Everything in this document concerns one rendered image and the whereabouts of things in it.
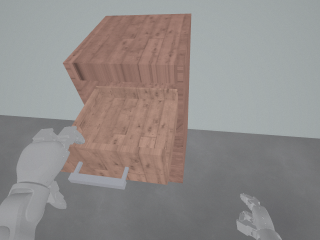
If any right robot hand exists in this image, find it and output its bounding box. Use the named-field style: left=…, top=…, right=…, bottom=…
left=236, top=193, right=275, bottom=239

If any drawer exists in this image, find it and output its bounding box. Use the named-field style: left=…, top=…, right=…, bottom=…
left=61, top=86, right=178, bottom=185

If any cabinet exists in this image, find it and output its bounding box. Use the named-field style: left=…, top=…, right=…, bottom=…
left=63, top=13, right=192, bottom=184

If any left robot forearm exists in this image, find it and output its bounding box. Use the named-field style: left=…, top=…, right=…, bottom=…
left=0, top=181, right=51, bottom=240

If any left robot hand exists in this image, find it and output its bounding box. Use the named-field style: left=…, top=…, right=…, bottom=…
left=16, top=126, right=85, bottom=209

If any handle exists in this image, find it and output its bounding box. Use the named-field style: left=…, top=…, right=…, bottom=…
left=68, top=161, right=129, bottom=190

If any right robot forearm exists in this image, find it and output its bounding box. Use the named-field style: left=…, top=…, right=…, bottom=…
left=256, top=228, right=282, bottom=240

